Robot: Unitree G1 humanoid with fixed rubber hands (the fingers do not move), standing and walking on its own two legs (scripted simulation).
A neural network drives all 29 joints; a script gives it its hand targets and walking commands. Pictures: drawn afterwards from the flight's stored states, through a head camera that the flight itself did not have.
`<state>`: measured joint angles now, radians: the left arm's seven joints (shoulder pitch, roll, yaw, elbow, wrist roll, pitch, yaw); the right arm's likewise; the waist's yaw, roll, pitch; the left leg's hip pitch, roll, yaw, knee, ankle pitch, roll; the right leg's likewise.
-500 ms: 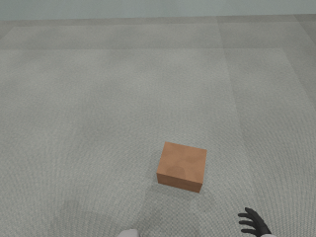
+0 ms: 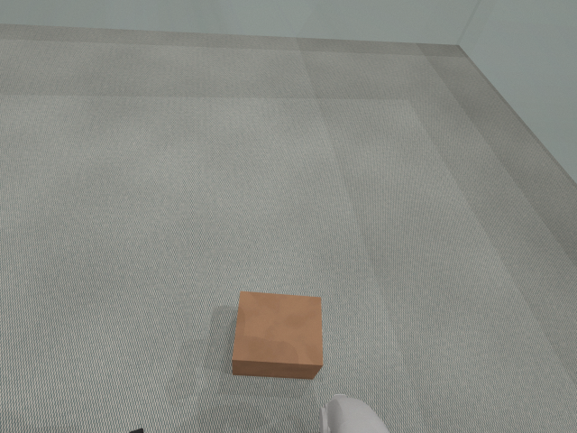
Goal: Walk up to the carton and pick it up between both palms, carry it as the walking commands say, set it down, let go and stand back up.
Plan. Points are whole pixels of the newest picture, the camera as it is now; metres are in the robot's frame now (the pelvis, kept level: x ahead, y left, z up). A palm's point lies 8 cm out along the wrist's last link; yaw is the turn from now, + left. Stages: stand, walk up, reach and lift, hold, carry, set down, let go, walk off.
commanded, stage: walk up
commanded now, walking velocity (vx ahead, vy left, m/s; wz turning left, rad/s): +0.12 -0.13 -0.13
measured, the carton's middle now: (277, 335) +0.47 -0.06 -0.70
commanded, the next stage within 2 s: stand in 1.04 s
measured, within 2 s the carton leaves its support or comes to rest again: neither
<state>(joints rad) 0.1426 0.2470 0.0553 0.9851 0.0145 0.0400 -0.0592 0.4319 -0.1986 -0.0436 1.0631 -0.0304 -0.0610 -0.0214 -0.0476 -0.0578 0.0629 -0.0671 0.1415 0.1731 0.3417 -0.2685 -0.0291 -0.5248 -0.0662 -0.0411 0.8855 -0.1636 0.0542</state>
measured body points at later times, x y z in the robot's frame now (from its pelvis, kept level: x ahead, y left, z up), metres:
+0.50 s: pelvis +0.04 -0.04 -0.02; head +0.05 -0.03 +0.43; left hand +0.11 +0.19 -0.17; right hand +0.04 -0.29 -0.17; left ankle +0.04 +0.07 -0.75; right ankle +0.10 -0.16 -0.75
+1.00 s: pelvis +0.02 -0.05 -0.01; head +0.03 -0.05 +0.44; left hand +0.02 +0.17 -0.17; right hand +0.03 -0.28 -0.17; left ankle +0.04 +0.07 -0.75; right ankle +0.02 -0.18 -0.75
